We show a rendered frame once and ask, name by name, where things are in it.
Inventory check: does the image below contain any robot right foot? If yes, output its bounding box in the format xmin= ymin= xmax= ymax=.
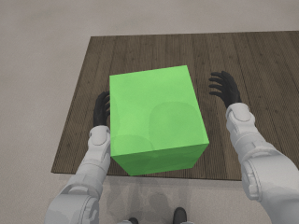
xmin=173 ymin=207 xmax=187 ymax=224

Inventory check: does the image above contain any right robot upper arm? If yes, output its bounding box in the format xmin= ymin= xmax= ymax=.
xmin=240 ymin=155 xmax=299 ymax=224

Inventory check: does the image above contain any right robot hand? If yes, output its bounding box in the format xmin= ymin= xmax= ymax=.
xmin=208 ymin=71 xmax=242 ymax=108

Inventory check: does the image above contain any left robot forearm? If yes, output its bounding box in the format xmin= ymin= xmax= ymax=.
xmin=43 ymin=125 xmax=111 ymax=224

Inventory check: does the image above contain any right robot forearm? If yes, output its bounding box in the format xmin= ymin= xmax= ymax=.
xmin=225 ymin=103 xmax=299 ymax=177

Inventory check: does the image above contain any table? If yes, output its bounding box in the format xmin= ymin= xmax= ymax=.
xmin=50 ymin=31 xmax=299 ymax=181

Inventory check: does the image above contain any left robot upper arm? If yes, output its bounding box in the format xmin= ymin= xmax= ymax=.
xmin=44 ymin=194 xmax=100 ymax=224

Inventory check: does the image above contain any left robot hand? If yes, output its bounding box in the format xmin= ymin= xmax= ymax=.
xmin=93 ymin=91 xmax=110 ymax=128

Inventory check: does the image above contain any carton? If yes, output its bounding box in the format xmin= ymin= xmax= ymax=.
xmin=109 ymin=65 xmax=209 ymax=176

